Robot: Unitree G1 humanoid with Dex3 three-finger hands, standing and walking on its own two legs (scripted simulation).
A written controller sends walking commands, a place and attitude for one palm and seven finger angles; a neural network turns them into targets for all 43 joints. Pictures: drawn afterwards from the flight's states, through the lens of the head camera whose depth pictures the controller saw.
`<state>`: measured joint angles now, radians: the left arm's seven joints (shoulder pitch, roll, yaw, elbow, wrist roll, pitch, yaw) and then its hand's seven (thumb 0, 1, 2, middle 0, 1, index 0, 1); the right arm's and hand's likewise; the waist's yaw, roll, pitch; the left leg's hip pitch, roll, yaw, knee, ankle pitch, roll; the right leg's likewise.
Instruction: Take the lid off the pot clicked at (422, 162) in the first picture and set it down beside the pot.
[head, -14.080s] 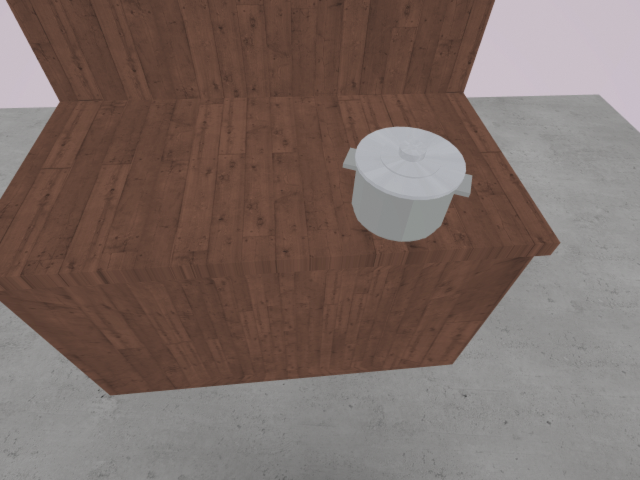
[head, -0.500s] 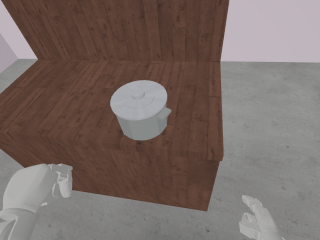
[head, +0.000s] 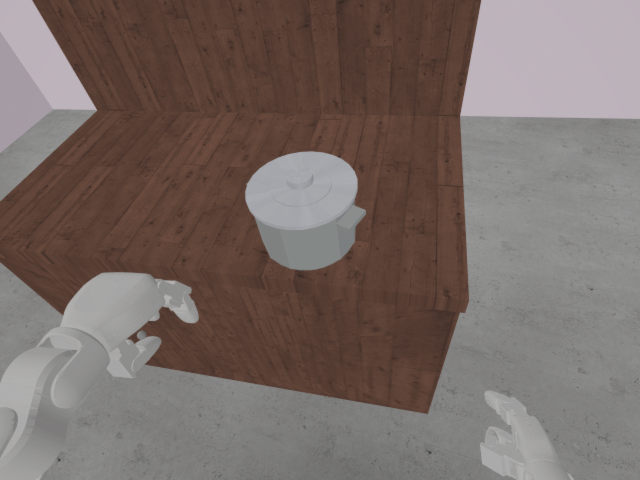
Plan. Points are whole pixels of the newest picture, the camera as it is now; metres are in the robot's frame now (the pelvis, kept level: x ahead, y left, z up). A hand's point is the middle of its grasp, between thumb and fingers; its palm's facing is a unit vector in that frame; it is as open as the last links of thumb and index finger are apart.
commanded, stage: reach forward and open the fingers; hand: left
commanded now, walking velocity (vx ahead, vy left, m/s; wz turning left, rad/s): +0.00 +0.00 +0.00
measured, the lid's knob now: (299, 177) +0.57 +0.10 +0.05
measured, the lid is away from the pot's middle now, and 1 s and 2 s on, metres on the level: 0.00 0.00 0.00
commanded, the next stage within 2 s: move the open hand above the knob in 0.36 s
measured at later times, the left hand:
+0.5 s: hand (112, 283) +0.30 +0.28 +0.12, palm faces -0.15 -0.09 -0.98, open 10.0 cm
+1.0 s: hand (185, 225) +0.38 +0.21 +0.13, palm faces -0.17 -0.01 -0.99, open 9.9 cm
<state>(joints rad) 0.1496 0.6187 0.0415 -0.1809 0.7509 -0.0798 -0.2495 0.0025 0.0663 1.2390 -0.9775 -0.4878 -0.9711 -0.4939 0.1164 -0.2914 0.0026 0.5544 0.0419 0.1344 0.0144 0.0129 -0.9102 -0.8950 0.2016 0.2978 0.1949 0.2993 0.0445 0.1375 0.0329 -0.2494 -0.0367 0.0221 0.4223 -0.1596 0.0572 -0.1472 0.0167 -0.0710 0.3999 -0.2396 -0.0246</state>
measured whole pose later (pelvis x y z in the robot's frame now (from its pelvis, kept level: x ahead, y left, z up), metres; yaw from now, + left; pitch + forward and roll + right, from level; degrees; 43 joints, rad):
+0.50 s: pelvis +0.00 +0.03 +0.00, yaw +1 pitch +0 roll -1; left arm -0.13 0.62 0.02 -0.01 0.76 0.03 -0.27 0.00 -0.26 1.38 -0.85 -0.08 -0.84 -0.09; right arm 0.13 -0.28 0.01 0.55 0.06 0.16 0.06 0.01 -0.91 -0.89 0.20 0.30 0.19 0.30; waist 0.04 0.12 0.02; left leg -0.26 -0.08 0.03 0.41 -0.14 0.10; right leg -0.17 -0.03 -0.06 0.41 -0.24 0.01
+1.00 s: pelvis +0.00 +0.01 +0.00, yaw +1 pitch +1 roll +0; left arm -0.52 0.58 -0.16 0.26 0.84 0.06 -0.30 0.00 -0.27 1.40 -0.86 -0.08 -0.85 -0.09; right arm 0.14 -0.27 0.03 0.60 0.06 0.15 0.04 0.01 -0.91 -0.89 0.20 0.30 0.19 0.30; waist 0.00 0.10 0.02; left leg -0.29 -0.07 0.02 0.43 -0.16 0.07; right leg -0.21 -0.01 -0.07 0.46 -0.27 -0.01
